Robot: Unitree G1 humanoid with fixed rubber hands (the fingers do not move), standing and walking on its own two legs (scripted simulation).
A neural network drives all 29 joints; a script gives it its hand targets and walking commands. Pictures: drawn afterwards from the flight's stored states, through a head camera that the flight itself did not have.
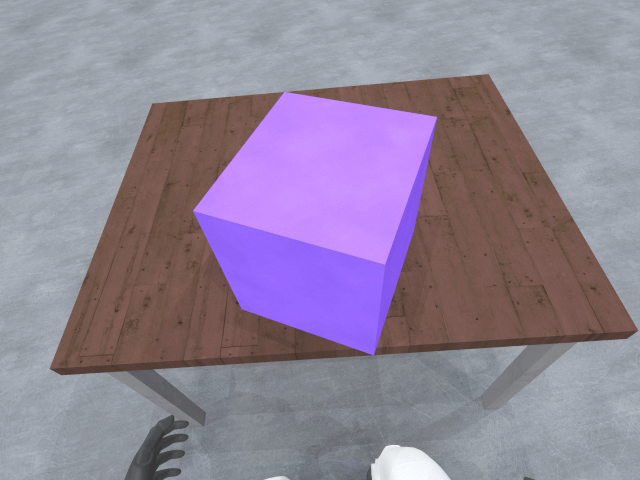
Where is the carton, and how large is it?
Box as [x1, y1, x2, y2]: [193, 92, 436, 354]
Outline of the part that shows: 284,92 193,211 241,308 373,354 413,231 436,117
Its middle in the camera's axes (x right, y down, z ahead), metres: +0.02 -0.03 +0.62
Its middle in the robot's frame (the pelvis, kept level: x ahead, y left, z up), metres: +0.48 -0.03 -0.01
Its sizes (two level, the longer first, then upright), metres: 0.274 0.247 0.265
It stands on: a table, 0.61 m high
